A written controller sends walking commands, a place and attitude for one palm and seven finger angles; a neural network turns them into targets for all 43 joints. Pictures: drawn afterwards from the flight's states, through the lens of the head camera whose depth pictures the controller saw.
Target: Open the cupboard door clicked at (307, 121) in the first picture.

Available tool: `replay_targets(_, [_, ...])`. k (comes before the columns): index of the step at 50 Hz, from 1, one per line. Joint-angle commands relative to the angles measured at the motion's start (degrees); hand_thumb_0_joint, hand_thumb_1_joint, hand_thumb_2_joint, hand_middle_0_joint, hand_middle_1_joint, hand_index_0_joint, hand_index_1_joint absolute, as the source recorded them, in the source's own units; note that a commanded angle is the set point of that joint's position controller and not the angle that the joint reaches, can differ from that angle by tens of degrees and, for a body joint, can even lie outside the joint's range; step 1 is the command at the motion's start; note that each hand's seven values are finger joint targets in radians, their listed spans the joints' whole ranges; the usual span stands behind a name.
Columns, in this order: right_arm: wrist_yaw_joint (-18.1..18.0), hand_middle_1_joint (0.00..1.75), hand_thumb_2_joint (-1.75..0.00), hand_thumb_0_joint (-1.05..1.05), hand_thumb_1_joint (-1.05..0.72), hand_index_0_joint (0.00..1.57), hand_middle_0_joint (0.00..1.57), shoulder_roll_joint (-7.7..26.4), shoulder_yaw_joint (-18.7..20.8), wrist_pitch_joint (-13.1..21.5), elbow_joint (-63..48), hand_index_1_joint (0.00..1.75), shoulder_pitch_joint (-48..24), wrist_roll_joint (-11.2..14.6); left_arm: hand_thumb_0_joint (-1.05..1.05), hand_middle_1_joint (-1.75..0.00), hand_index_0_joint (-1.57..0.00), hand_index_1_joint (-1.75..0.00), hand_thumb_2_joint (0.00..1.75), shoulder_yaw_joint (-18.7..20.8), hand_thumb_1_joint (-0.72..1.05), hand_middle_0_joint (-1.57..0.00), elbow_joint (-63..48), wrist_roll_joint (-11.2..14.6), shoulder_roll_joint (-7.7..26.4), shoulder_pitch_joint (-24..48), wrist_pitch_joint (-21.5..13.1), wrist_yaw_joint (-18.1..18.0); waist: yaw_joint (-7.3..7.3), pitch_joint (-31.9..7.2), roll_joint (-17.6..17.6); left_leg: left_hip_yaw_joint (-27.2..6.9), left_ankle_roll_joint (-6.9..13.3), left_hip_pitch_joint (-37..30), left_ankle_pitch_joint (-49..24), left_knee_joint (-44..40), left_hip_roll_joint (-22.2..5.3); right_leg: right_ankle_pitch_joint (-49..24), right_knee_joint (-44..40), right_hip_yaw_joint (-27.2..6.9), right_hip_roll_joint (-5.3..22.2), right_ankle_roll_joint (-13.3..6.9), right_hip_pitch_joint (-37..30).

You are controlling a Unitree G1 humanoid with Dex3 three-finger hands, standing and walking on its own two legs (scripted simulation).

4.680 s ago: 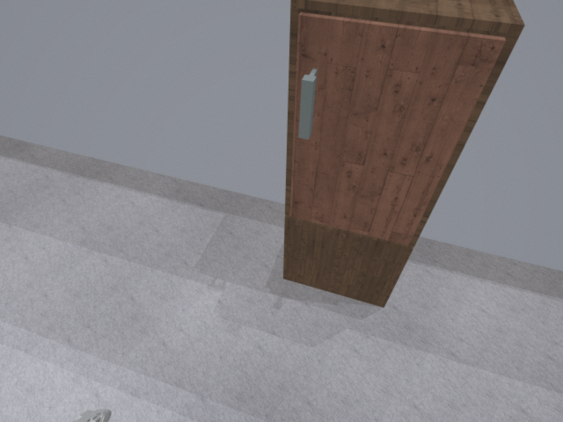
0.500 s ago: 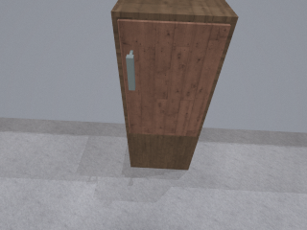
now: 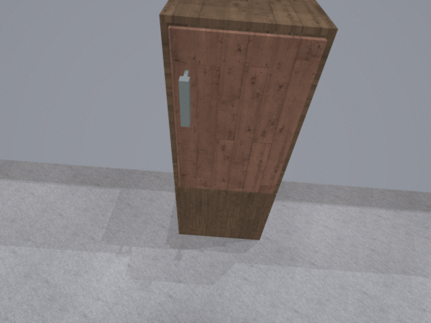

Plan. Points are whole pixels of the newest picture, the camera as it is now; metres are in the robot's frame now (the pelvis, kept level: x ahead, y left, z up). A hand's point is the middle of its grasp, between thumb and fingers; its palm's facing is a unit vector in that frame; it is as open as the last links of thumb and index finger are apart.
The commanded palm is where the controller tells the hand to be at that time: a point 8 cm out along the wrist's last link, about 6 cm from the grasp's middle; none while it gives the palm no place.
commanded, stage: shuffle to correct the standing spot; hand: left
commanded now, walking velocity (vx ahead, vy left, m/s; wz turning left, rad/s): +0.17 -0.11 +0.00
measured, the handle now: (186, 98) +0.65 +0.13 +0.08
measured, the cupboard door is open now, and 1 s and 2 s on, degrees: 0 0 0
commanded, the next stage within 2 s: come to a stop and stand still in 0.40 s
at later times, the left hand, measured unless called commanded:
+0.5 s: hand out of the picture +0.10 +0.14 -0.17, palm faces -0.03 -0.99 -0.16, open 7.3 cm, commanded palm none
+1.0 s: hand out of the picture +0.16 +0.12 -0.19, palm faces +0.06 -0.98 -0.17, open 7.3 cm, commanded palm none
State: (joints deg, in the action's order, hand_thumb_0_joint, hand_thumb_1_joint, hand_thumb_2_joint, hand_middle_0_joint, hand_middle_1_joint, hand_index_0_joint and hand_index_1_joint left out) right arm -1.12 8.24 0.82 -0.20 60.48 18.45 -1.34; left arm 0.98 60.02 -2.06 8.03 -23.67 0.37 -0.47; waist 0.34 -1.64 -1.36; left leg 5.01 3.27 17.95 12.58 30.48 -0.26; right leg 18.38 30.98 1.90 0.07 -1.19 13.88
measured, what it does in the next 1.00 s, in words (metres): walks ahead: right foot, then left foot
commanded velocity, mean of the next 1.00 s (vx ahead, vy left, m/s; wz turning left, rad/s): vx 0.03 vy -0.01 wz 0.00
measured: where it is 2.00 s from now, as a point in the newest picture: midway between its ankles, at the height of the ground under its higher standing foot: outside the picture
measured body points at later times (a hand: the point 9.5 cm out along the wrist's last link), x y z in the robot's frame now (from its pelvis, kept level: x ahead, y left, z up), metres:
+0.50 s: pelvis +0.07 -0.03 +0.01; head +0.10 -0.02 +0.46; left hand +0.10 +0.20 -0.16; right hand +0.03 -0.24 -0.14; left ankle +0.05 +0.08 -0.73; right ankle +0.10 -0.17 -0.69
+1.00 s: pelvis +0.09 -0.06 -0.01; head +0.10 -0.03 +0.44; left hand +0.16 +0.17 -0.17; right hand +0.16 -0.30 -0.14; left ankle +0.13 +0.01 -0.73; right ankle +0.13 -0.20 -0.71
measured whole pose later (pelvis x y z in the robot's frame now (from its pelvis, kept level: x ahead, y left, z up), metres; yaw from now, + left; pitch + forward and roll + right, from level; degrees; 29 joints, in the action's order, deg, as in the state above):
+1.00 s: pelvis +0.09 -0.06 -0.01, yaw +0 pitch -1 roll +0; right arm -1.3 8.1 2.1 -0.7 55.1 12.0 -1.3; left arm 3.8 55.3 -1.5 10.5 -10.9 3.3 -1.9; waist 0.2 2.5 -3.7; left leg 7.4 4.5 18.1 15.2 34.5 0.5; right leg 23.2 45.1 3.0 3.3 0.0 23.4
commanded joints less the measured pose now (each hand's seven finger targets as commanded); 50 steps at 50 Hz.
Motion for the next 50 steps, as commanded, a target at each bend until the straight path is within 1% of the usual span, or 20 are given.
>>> replay_targets(1, [-0.4, 0.3, -0.9, 0.0, -0.9, 0.2, 0.2, 8.4, 2.4, 1.5, -3.9, 0.3, 0.2, -0.1, 0.0, -0.3, -0.2, -0.3, 0.9, 0.8, 0.9, -0.2, -1.1, -0.1, 3.1, -6.7, -1.1, 0.1, 1.02, 7.3, 3.1, -12.3, 2.0, 6.5, 24.7, -13.7, -9.5, 6.8, -5.2, -2.0, 1.9, -2.1, 0.7])
replay_targets(6, [0.2, 0.3, -0.9, 0.0, -0.9, 0.2, 0.2, 2.8, 1.1, 2.3, -4.8, 0.3, -0.5, 0.2, 0.0, -0.3, -0.2, -0.3, 0.9, 1.8, 0.9, -0.2, -0.1, 0.5, 6.3, -8.4, -2.1, -0.7, 0.64, 8.1, -10.5, -0.1, -0.7, 10.7, 9.2, 8.3, -0.7, 13.7, -17.9, -19.2, 12.3, -7.7, -1.2])
replay_targets(10, [0.2, 0.3, -0.9, 0.0, -0.9, 0.2, 0.2, 1.8, 0.5, 3.4, -3.2, 0.3, 1.6, 0.3, 0.0, -0.3, -0.2, -0.3, 0.9, 1.6, 0.9, -0.2, 0.4, 0.4, 5.6, -5.7, -2.3, -1.0, -1.6, 6.7, -3.9, 0.4, -0.8, -0.5, 5.2, -0.7, -1.8, -4.9, -9.7, -10.3, 9.9, -7.6, 2.3])
replay_targets(11, [-0.1, 0.3, -0.9, 0.0, -0.9, 0.2, 0.2, 3.2, 0.8, 3.9, -1.6, 0.3, 5.1, 0.4, 0.0, -0.3, -0.2, -0.3, 0.9, 1.3, 0.9, -0.2, 0.2, 0.5, 4.3, -5.1, -2.1, -0.7, -2.62, 5.6, 0.8, -2.8, 0.0, -7.5, 0.9, -4.4, -4.3, -4.5, -4.3, -5.8, 6.1, -5.4, 6.5])
replay_targets(13, [-1.3, 0.3, -0.9, 0.0, -0.9, 0.2, 0.2, 10.3, 2.7, 3.7, 1.0, 0.3, 13.6, -0.5, 0.0, -0.3, -0.2, -0.3, 0.9, 0.8, 0.9, -0.2, -1.8, 0.2, 1.7, -1.9, -2.0, -0.2, -5.34, 4.8, 15.7, -25.8, 7.9, -18.7, -3.5, -15.0, -22.2, 10.1, 16.7, 3.4, -0.8, -1.0, 22.4])
replay_targets(14, [-1.8, 0.3, -0.9, 0.0, -0.9, 0.2, 0.2, 10.5, 2.6, 3.5, 1.8, 0.3, 14.9, -0.6, 0.0, -0.3, -0.2, -0.3, 0.9, 1.2, 0.9, -0.2, -3.0, -0.3, 3.1, 1.5, -1.6, -0.1, -5.89, 7.3, 12.7, -28.8, 11.0, -16.3, -4.6, -17.0, -25.7, 12.8, 26.8, -0.4, 1.3, -1.1, 25.9])
replay_targets(16, [-1.8, 0.3, -0.9, 0.0, -0.9, 0.2, 0.2, 7.8, 2.0, 3.9, 0.6, 0.3, 10.6, -0.4, 0.0, -0.3, -0.2, -0.3, 0.9, 1.6, 0.9, -0.2, -3.1, -0.4, 2.9, 3.6, -1.7, 0.8, -3.2, 9.3, 3.9, -23.4, 11.0, -10.6, -8.7, -17.1, -23.8, 6.3, 30.4, -2.7, 4.8, -0.8, 25.4])
replay_targets(20, [-1.8, 0.3, -0.9, 0.0, -0.9, 0.2, 0.2, 6.9, 1.8, 4.7, -0.3, 0.3, 7.2, -0.4, 0.0, -0.3, -0.2, -0.3, 0.9, 1.6, 0.9, -0.2, -2.5, 0.1, 0.3, 3.3, -0.4, 1.5, -1.09, 5.7, 8.6, -9.3, 7.6, -7.1, -16.9, -16.7, -17.6, -1.4, 24.4, -0.1, 5.3, 1.0, 18.4])
replay_targets(26, [-1.3, 0.3, -0.9, 0.0, -0.9, 0.2, 0.2, 8.6, 3.1, 3.2, -0.4, 0.3, 6.3, -1.0, 0.0, -0.3, -0.2, -0.3, 0.9, 2.2, 0.9, -0.2, -4.7, 0.3, 1.1, 9.5, -0.3, 1.8, -2.16, 6.7, 10.9, -6.5, 5.9, -3.9, -10.5, -14.4, -16.2, -2.5, 8.1, 4.8, 3.0, 1.2, 9.8])
replay_targets(28, [-1.0, 0.3, -0.9, 0.0, -0.9, 0.2, 0.2, 8.2, 2.9, 2.5, -0.4, 0.3, 5.2, -0.8, 0.0, -0.3, -0.2, -0.3, 0.9, 2.4, 0.9, -0.2, -3.5, 0.5, 1.6, 5.3, -1.3, 1.3, 0.39, 3.2, 8.6, -4.8, 3.1, -3.0, -9.7, -7.4, -13.3, -8.2, -2.0, 6.1, 1.5, 1.3, -0.4])
replay_targets(29, [-0.6, 0.3, -0.9, 0.0, -0.9, 0.2, 0.2, 6.6, 2.5, 2.4, 0.0, 0.3, 5.8, -0.4, 0.0, -0.3, -0.2, -0.3, 0.9, 2.6, 0.9, -0.2, -1.9, 0.6, 3.5, 1.5, -2.2, 0.7, 2.0, 0.4, 3.7, -2.5, 0.6, -1.4, -4.8, -2.8, -10.0, -12.4, -6.3, 4.3, 2.9, 1.6, -7.8])
replay_targets(31, [-0.1, 0.3, -0.9, 0.0, -0.9, 0.2, 0.2, 0.4, 0.9, 2.0, -0.8, 0.3, 8.6, 0.6, 0.0, -0.3, -0.2, -0.3, 0.9, 3.4, 0.9, -0.2, -1.3, 0.7, 11.6, -1.2, -2.9, -0.8, 1.72, -4.6, -13.6, 1.7, -3.7, 8.6, 21.2, 11.4, -2.1, -29.4, -9.9, -13.8, 22.2, -4.4, -17.4])
replay_targets(32, [-0.6, 0.3, -0.9, 0.0, -0.9, 0.2, 0.2, 1.4, 1.1, 1.3, -0.9, 0.3, 7.3, 0.6, 0.0, -0.3, -0.2, -0.3, 0.9, 3.1, 0.9, -0.2, -2.1, 0.8, 12.1, 0.7, -2.6, -0.9, 1.88, -2.8, -10.7, -1.1, -3.7, 6.1, 23.4, 16.0, -2.6, -33.5, -10.9, -13.3, 23.1, -7.3, -11.1])
replay_targets(33, [-0.6, 0.3, -0.9, 0.0, -0.9, 0.2, 0.2, 1.0, 1.1, 0.7, -0.5, 0.3, 6.7, 0.7, 0.0, -0.3, -0.2, -0.3, 0.9, 3.1, 0.9, -0.2, -2.6, 0.8, 11.7, 3.7, -2.7, -1.1, 1.11, -1.3, -17.4, -2.2, -3.8, 6.4, 22.5, 19.6, -3.2, -39.4, -10.5, -14.0, 22.1, -8.0, -8.1])
replay_targets(37, [-0.3, 0.3, -0.9, 0.0, -0.9, 0.2, 0.2, 1.1, 1.3, -0.4, -0.2, 0.3, 4.1, 1.1, 0.0, -0.3, -0.2, -0.3, 0.9, 3.3, 0.9, -0.2, -4.7, 0.3, 10.9, 8.2, -1.3, -2.4, 0.71, 0.1, -8.3, -1.2, -4.9, 5.2, 16.3, 18.6, -1.6, -45.1, -7.7, -6.8, 20.0, -9.6, -4.7])
replay_targets(44, [0.1, 0.3, -0.9, 0.0, -0.9, 0.2, 0.2, 2.2, 2.3, -1.0, -3.0, 0.3, 5.2, 0.6, 0.0, -0.3, -0.2, -0.3, 0.9, 4.5, 0.9, -0.2, -7.4, 0.6, 11.9, 11.8, 0.5, -2.4, -1.7, -0.2, -6.8, 0.5, -4.7, -6.5, 2.7, 0.7, -0.5, -22.1, -5.6, -5.7, 17.5, -7.1, 5.2])
replay_targets(45, [0.1, 0.3, -0.9, 0.0, -0.9, 0.2, 0.2, 3.4, 2.5, -0.7, -2.9, 0.3, 6.3, 0.5, 0.0, -0.3, -0.2, -0.3, 0.9, 4.2, 0.9, -0.2, -7.8, 0.9, 10.0, 11.9, 1.0, -2.1, -2.37, 0.9, -2.8, -1.1, -3.9, -10.3, -0.6, -4.8, -2.3, -12.7, -2.2, -3.8, 14.1, -4.8, 9.3])
replay_targets(46, [0.1, 0.3, -0.9, 0.0, -0.9, 0.2, 0.2, 7.2, 3.1, -0.2, -4.4, 0.3, 5.9, 0.0, 0.0, -0.3, -0.2, -0.3, 0.9, 3.5, 0.9, -0.2, -9.2, 0.8, 6.1, 10.6, 1.8, -1.9, -1.94, 2.0, 12.0, -14.6, -0.2, -8.3, -4.5, -12.3, -12.7, 4.4, 5.9, 1.6, 6.5, -0.7, 13.6])
replay_targets(47, [0.0, 0.3, -0.9, 0.0, -0.9, 0.2, 0.2, 10.5, 3.4, -0.4, -6.9, 0.3, 2.9, -0.5, 0.0, -0.3, -0.2, -0.3, 0.9, 3.1, 0.9, -0.2, -10.0, 1.0, 4.4, 11.1, 2.0, -1.8, -1.67, 4.0, 17.6, -22.4, 6.0, 0.4, -3.5, -18.5, -19.6, 13.7, 16.2, 2.3, 1.9, 1.1, 12.6])
replay_targets(50, [-0.7, 0.3, -0.9, 0.0, -0.9, 0.2, 0.2, 7.2, 2.1, 0.5, -8.6, 0.3, -5.8, -0.4, 0.0, -0.3, -0.2, -0.3, 0.9, 3.1, 0.9, -0.2, -6.4, 0.1, 4.7, 8.1, 2.1, -1.1, 0.99, 5.2, 7.7, -17.0, 6.1, 5.1, 11.4, -20.9, -14.8, 4.5, 28.5, -3.9, 2.9, 0.7, 11.1])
